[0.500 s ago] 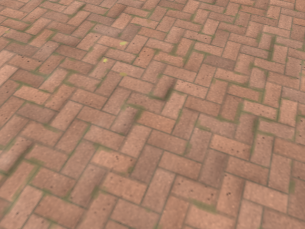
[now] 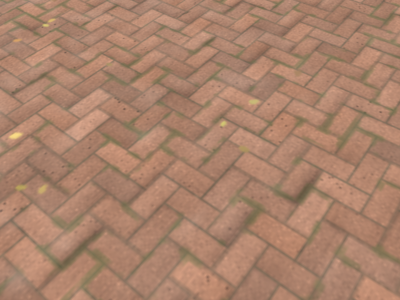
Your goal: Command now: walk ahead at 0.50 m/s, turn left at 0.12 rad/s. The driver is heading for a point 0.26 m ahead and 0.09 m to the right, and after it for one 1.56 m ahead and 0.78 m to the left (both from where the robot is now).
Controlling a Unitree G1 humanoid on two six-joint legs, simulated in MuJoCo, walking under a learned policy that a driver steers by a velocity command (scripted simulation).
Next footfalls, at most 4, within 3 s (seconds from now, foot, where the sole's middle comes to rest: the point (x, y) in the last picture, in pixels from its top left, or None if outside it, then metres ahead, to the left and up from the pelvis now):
0.16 left None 0.24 0.11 -0.78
0.76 right None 0.29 -0.06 -0.78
1.22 left None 0.15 0.13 -0.78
1.78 right None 0.29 -0.02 -0.78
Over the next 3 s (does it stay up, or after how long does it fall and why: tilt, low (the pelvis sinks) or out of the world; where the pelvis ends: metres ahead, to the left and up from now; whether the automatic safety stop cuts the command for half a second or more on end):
stays up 0.21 0.02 0.00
